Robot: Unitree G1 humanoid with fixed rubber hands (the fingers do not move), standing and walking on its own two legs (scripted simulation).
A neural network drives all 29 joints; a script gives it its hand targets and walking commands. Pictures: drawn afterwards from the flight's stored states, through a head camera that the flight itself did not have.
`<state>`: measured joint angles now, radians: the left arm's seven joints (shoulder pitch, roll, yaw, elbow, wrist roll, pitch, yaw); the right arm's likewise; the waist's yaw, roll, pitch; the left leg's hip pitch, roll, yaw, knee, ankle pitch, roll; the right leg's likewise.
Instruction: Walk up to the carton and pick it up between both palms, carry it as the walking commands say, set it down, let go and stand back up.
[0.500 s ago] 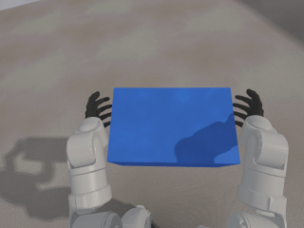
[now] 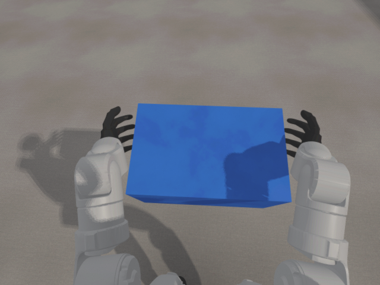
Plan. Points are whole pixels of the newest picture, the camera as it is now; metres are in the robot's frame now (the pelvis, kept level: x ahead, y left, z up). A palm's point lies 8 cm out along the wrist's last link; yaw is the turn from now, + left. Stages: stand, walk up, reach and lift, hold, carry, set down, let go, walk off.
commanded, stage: carry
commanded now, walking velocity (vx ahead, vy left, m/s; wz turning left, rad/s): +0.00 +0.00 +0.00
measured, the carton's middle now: (206, 160) +0.37 +0.02 +0.02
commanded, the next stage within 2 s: none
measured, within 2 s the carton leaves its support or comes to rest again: neither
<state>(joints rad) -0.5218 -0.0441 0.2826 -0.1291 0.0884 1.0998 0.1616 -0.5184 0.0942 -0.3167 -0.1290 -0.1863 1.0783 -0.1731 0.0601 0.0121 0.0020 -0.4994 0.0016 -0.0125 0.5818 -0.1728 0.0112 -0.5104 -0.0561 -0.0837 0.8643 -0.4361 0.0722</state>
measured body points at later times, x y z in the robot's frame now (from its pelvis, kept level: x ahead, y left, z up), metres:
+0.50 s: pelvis -0.06 -0.01 +0.01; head -0.08 -0.02 +0.46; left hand +0.25 +0.19 +0.12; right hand +0.27 -0.19 +0.13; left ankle -0.02 +0.10 -0.73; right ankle +0.00 -0.12 -0.73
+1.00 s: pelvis -0.07 -0.01 +0.01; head -0.09 -0.02 +0.46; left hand +0.25 +0.17 +0.12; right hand +0.25 -0.21 +0.11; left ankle -0.02 +0.10 -0.73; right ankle +0.00 -0.12 -0.73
